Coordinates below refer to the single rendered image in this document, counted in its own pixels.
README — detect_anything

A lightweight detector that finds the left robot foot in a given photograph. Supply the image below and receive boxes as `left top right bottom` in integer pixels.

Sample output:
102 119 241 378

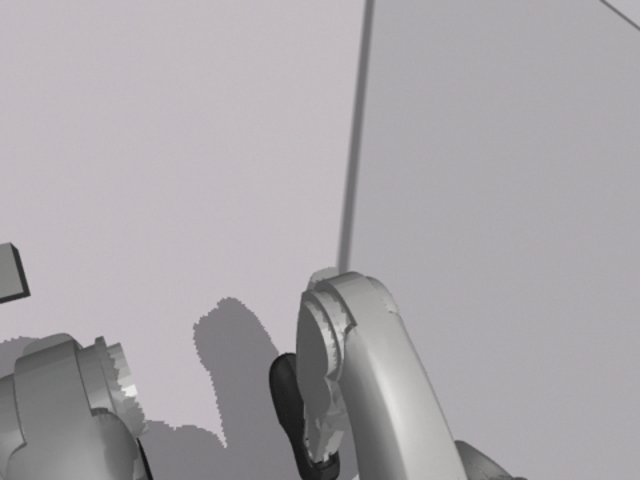
137 437 153 480

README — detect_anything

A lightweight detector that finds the small box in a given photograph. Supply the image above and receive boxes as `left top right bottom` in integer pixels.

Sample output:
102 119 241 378
0 242 31 304

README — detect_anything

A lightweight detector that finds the right robot foot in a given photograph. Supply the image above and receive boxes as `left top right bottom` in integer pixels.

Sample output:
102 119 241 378
269 353 340 480

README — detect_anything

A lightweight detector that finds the right robot hand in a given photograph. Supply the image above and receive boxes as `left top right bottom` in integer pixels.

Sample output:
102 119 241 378
454 440 513 480

